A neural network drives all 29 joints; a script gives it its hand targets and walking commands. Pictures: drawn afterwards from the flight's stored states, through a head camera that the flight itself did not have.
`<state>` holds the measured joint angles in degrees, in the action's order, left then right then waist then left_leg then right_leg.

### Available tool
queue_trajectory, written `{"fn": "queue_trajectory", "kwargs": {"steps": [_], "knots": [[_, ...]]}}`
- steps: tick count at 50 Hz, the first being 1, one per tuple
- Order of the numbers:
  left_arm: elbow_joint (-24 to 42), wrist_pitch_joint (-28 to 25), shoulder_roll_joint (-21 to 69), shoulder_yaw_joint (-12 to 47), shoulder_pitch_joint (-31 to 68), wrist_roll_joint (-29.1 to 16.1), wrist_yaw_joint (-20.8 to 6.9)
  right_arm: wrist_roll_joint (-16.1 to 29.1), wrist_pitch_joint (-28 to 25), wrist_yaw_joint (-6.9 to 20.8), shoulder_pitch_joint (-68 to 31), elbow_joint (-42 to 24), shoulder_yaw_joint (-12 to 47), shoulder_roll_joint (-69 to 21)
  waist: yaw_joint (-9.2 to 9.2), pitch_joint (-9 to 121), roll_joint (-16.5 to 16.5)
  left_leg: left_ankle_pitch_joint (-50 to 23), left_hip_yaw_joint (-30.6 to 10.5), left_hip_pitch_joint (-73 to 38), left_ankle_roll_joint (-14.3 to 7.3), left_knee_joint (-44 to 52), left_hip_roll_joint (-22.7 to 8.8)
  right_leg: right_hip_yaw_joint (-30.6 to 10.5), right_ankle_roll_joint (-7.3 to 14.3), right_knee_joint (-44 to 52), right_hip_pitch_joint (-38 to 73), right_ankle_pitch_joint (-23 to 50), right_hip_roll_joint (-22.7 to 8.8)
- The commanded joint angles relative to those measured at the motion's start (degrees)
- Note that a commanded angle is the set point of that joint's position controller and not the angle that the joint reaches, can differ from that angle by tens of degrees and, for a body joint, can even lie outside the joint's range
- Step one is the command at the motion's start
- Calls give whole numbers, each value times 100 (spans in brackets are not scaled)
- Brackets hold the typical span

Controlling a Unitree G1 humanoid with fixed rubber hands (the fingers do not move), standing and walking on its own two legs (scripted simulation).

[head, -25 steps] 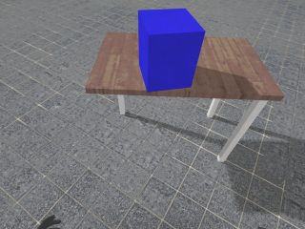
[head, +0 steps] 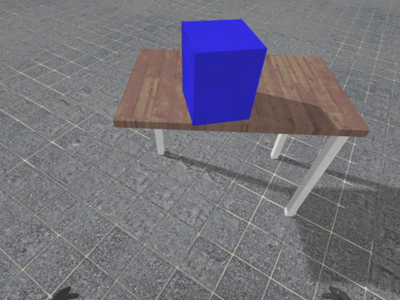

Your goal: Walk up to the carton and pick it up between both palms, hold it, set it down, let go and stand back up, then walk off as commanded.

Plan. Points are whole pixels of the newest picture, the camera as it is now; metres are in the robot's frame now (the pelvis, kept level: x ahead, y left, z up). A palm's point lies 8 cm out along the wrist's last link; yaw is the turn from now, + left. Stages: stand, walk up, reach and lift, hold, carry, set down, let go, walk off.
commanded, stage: stand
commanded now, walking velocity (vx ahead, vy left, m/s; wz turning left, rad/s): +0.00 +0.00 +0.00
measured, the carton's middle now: (217, 73) +0.78 -0.03 +0.06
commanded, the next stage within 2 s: none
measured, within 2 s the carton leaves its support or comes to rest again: neither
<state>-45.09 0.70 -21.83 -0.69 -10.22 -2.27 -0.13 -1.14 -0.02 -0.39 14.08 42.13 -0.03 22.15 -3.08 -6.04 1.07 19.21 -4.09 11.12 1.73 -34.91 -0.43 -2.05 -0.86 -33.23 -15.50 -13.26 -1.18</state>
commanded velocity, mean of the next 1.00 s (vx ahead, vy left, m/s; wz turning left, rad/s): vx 0.00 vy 0.00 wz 0.00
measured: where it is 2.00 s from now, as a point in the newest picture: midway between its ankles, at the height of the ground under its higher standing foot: outside the picture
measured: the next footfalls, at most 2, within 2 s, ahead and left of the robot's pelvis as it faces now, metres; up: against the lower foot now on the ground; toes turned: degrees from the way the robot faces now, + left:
none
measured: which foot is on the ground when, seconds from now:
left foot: down 0.00-1.00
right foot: down 0.00-1.00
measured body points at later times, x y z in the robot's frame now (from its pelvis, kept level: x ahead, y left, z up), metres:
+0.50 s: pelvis +0.00 -0.01 +0.00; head +0.01 +0.00 +0.45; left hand +0.11 +0.30 -0.11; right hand +0.13 -0.30 -0.09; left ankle +0.00 +0.14 -0.73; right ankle +0.06 -0.14 -0.73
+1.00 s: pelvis +0.00 -0.01 +0.00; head +0.01 +0.00 +0.45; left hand +0.11 +0.30 -0.11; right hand +0.13 -0.30 -0.09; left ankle +0.00 +0.14 -0.73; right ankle +0.06 -0.14 -0.73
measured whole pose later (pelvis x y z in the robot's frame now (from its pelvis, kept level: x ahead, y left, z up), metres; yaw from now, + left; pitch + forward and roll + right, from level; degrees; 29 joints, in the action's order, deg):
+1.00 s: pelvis +0.00 -0.01 +0.00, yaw +0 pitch -5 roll +0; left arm -48.6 0.3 -21.8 -0.7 -8.8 -2.3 -0.3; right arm -1.1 -0.1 -0.4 13.8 42.1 0.0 22.2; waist -3.1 -5.8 0.9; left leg 17.3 -4.1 9.8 2.3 -31.5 -0.6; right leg -2.0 -0.9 -31.1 -14.8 -12.0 -1.2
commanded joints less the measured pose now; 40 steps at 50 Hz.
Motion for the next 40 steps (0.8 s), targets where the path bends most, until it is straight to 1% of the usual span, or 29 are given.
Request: {"fn": "queue_trajectory", "kwargs": {"steps": [1,3,4,5,6,8,9,10,11,13,15,16,17,19,20,22,23,25,26,27,28,31,32,33,35,36,38,39,40], "knots": [[-188,-233,-1295,-355,291,106,-71,215,-150,-16,-678,4,-350,1237,248,526,-194,-431,-436,151,-231,1157,-499,-529,305,1208,507,-193,-703],[-196,-251,-1287,-376,390,118,-73,186,-161,-23,-634,19,-320,1155,256,482,-349,-406,-412,139,-228,1198,-506,-530,304,1273,420,-311,-698],[-224,-266,-1333,-382,419,147,-83,199,-149,-25,-583,36,-304,1133,246,512,-183,-534,-450,139,-249,1260,-508,-482,304,1172,568,-184,-651],[-215,-263,-1240,-380,390,117,-78,205,-152,-27,-576,42,-334,1216,229,613,-249,-778,-382,35,-239,1181,-542,-498,319,1129,582,106,-670],[-250,-283,-1247,-358,403,98,-69,207,-151,-28,-653,18,-347,1234,258,675,-137,-850,-449,48,-240,1211,-547,-450,325,1060,718,373,-710],[-270,-254,-1186,-358,388,90,-67,216,-150,-30,-590,85,-333,1207,223,599,-376,-766,-395,30,-226,1191,-533,-469,305,1169,590,205,-686],[-314,-249,-1237,-349,328,107,-69,207,-166,-28,-633,24,-307,1188,251,665,-360,-863,-468,-5,-240,1225,-613,-466,315,1102,683,404,-676],[-347,-228,-1267,-366,394,95,-80,211,-163,-53,-655,63,-329,1234,273,680,-201,-821,-424,-7,-216,1207,-543,-401,297,1057,613,475,-657],[-316,-234,-1216,-360,389,109,-90,194,-156,-49,-619,55,-324,1258,238,688,-296,-784,-438,70,-242,1270,-548,-344,287,1085,729,317,-632],[-339,-235,-1251,-372,429,95,-76,173,-159,-40,-811,51,-317,1217,166,599,-254,-702,-461,116,-231,1297,-559,-420,294,1128,674,242,-658],[-333,-233,-1264,-376,457,122,-68,202,-148,-41,-710,82,-333,1255,185,563,-257,-596,-403,153,-238,1305,-524,-438,283,1168,618,55,-658],[-369,-250,-1213,-354,410,89,-75,189,-152,-51,-687,73,-307,1180,212,647,-358,-705,-402,92,-244,1331,-542,-458,312,1131,660,94,-686],[-413,-242,-1201,-367,393,116,-75,189,-154,-56,-749,69,-348,1227,236,615,-317,-717,-396,37,-254,1297,-540,-473,326,1187,637,211,-689],[-369,-265,-1242,-353,438,112,-66,221,-161,-31,-718,66,-314,1179,203,608,-234,-673,-385,74,-227,1257,-513,-513,321,1210,673,69,-691],[-370,-267,-1273,-366,499,115,-84,197,-168,-37,-677,112,-315,1200,241,584,-116,-580,-373,115,-211,1299,-515,-525,303,1236,646,-22,-711],[-411,-258,-1230,-336,408,86,-88,221,-170,-54,-551,179,-343,1272,253,516,-233,-640,-427,-19,-230,1283,-570,-544,300,1341,438,-173,-703],[-419,-242,-1232,-342,446,93,-101,206,-177,-58,-633,120,-338,1211,257,555,-180,-674,-422,21,-229,1338,-557,-444,281,1275,532,-47,-679],[-406,-260,-1174,-341,421,86,-86,212,-173,-57,-660,133,-312,1152,192,578,-387,-676,-442,49,-218,1368,-559,-442,304,1252,604,29,-642],[-422,-255,-1275,-388,442,122,-68,196,-168,-42,-552,168,-302,1161,255,598,-346,-640,-368,65,-219,1353,-515,-446,294,1239,655,-33,-659],[-427,-250,-1271,-401,435,102,-65,167,-176,-33,-778,108,-309,1148,184,630,-311,-542,-421,66,-238,1382,-540,-453,293,1269,619,-107,-656],[-450,-236,-1251,-369,422,101,-88,195,-177,-45,-606,124,-334,1195,239,618,-251,-692,-400,13,-227,1340,-549,-448,289,1232,647,167,-662],[-420,-244,-1259,-377,528,127,-72,214,-173,-59,-655,69,-344,1191,248,657,-259,-767,-411,29,-204,1350,-569,-486,304,1222,681,218,-702],[-462,-258,-1318,-370,477,124,-70,196,-162,-49,-554,138,-320,1192,262,659,-125,-855,-345,-14,-200,1338,-552,-423,281,1182,716,254,-661],[-456,-257,-1180,-353,478,76,-81,202,-189,-72,-512,129,-348,1236,265,678,-298,-904,-379,-75,-210,1313,-581,-494,306,1234,606,278,-686],[-458,-239,-1269,-367,449,96,-68,187,-181,-57,-583,111,-344,1200,282,740,-232,-807,-361,-116,-208,1266,-548,-493,320,1272,650,231,-692],[-519,-247,-1278,-350,435,89,-73,187,-166,-66,-613,123,-316,1185,278,685,-217,-884,-393,-55,-229,1350,-570,-415,289,1191,691,431,-660],[-469,-248,-1233,-372,407,109,-81,201,-172,-50,-656,123,-313,1226,225,574,-433,-601,-432,151,-225,1401,-576,-443,286,1263,670,104,-647],[-500,-235,-1246,-379,511,132,-71,203,-177,-53,-588,149,-328,1200,231,616,-235,-602,-358,69,-197,1392,-536,-461,298,1286,679,22,-656],[-472,-243,-1240,-359,482,120,-73,197,-165,-48,-622,178,-309,1165,224,480,-272,-492,-323,164,-204,1415,-524,-499,283,1337,619,-211,-673]]}}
